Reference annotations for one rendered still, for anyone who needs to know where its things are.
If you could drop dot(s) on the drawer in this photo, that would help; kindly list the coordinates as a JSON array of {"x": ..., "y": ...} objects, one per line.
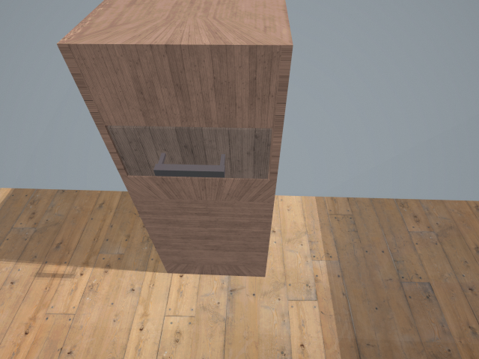
[{"x": 247, "y": 150}]

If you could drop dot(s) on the handle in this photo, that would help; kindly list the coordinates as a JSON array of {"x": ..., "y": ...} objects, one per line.
[{"x": 170, "y": 170}]

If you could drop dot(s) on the cabinet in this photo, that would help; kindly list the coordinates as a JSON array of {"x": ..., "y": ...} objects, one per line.
[{"x": 190, "y": 63}]

